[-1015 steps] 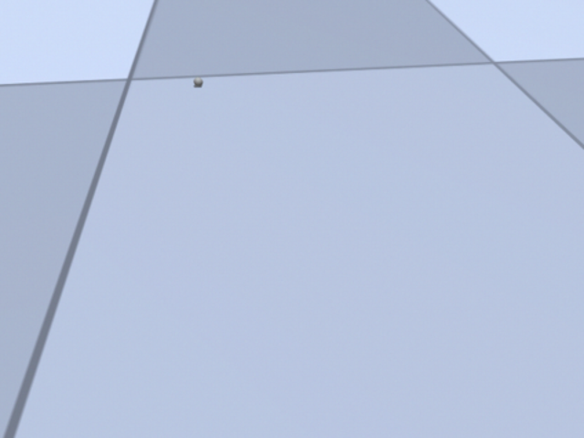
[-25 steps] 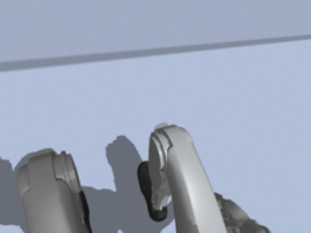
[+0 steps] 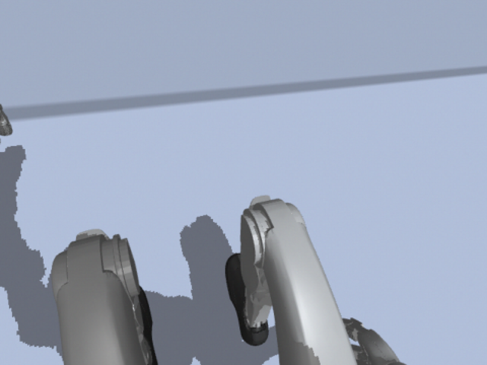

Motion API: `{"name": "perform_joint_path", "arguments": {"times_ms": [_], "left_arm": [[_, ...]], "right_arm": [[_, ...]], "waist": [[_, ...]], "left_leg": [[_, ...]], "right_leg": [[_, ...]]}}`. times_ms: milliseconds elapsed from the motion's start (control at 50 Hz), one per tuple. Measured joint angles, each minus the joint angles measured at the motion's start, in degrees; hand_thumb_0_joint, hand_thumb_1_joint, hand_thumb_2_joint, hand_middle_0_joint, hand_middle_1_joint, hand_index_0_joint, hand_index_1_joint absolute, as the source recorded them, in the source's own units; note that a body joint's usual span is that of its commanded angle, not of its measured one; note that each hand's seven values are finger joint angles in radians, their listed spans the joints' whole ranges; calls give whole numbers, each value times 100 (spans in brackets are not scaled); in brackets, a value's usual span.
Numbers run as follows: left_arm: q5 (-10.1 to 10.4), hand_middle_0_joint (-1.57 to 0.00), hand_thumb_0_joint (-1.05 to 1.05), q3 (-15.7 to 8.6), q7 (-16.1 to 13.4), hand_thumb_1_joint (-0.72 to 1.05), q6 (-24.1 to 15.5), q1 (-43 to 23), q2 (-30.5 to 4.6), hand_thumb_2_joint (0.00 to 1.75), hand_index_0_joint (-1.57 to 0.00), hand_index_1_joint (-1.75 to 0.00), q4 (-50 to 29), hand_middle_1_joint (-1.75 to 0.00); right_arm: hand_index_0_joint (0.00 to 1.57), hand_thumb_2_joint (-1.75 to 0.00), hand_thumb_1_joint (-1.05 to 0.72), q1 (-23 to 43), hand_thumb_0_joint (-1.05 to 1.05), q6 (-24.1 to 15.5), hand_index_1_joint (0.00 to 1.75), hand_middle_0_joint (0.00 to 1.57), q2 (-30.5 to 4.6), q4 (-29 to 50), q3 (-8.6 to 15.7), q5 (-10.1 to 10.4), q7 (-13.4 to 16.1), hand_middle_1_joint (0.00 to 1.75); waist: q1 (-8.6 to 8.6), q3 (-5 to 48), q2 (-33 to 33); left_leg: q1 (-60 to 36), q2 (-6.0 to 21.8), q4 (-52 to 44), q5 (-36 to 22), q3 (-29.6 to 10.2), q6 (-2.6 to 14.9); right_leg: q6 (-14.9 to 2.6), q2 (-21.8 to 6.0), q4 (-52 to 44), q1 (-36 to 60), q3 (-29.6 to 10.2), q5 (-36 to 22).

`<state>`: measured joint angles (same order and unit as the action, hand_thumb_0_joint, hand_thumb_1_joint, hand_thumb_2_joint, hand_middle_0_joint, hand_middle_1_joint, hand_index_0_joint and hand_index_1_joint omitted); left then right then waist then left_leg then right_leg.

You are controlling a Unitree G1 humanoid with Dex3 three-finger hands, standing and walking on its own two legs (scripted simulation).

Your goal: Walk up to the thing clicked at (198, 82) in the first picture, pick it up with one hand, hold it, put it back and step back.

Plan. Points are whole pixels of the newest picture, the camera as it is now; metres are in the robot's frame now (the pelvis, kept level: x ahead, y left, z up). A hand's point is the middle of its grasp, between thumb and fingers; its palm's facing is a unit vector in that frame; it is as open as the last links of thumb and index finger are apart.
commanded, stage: lift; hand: left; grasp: from above
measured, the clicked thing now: out of the picture +0.48 +0.34 -0.16
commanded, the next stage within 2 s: hold in 1.62 s
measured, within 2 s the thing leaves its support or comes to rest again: neither
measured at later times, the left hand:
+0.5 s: hand out of the picture +0.41 +0.33 -0.01, palm faces -0.43 -0.10 -0.90, open 7.3 cm
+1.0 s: hand out of the picture +0.34 +0.30 +0.19, palm faces -0.41 -0.14 -0.90, open 7.2 cm
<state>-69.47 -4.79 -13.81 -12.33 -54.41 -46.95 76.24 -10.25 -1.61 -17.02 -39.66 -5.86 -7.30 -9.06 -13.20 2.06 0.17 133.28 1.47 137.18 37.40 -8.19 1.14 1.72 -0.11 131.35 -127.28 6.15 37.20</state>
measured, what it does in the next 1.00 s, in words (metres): rises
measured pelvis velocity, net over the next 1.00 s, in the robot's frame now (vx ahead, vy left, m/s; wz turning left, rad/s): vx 0.01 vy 0.00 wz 0.12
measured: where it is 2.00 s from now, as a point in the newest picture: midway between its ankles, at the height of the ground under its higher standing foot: (197, 332)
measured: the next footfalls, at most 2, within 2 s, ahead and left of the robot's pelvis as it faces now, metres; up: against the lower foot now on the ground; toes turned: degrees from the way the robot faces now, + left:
none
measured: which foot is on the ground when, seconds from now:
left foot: down 0.00-1.00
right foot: down 0.00-1.00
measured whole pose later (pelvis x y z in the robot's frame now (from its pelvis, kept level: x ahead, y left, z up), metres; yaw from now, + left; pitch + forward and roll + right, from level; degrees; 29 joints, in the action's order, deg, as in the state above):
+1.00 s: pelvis +0.01 +0.00 +0.26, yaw +7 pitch +22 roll -4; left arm -55.7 5.1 -2.3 -1.9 -20.2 -29.9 37.5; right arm -10.4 0.7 -13.8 -39.2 0.3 1.8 1.6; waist -4.1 9.8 2.6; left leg 78.4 2.3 87.5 31.6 -2.0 0.9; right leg 1.3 -0.3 84.2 -75.5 2.3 30.9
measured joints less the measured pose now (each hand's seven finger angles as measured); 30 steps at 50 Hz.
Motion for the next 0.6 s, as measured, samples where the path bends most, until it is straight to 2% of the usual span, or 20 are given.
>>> {"name": "perform_joint_path", "arguments": {"times_ms": [180,380,600], "left_arm": [[272,-71,-2,-27,383,30,181,417,311,40,-85,-64,-617,-73],[693,-70,-2,184,858,30,259,1093,636,40,-85,-65,-1667,-74],[1107,-68,-2,409,1163,32,546,2020,976,39,-84,-65,-2977,-76]], "right_arm": [[20,-90,-91,-146,1,188,30,20,39,-13,252,189,100,30],[20,-90,-91,-109,1,303,30,20,50,100,512,412,231,30],[20,-90,-91,80,1,406,30,20,100,300,644,644,515,30]], "waist": [[150,289,141],[496,592,225],[744,803,253]], "left_leg": [[-246,-7,-368,6,134,14],[-857,4,-1012,-8,294,30],[-1997,24,-2027,-79,380,14]], "right_leg": [[-5,-36,-289,198,-100,39],[4,-57,-850,732,-218,32],[-8,-58,-1838,1817,-255,-65]]}}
